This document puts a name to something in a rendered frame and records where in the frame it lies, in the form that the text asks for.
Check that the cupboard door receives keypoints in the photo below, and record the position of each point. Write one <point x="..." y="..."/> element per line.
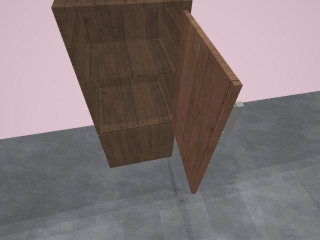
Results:
<point x="206" y="90"/>

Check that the handle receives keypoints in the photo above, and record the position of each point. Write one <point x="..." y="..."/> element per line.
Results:
<point x="233" y="117"/>

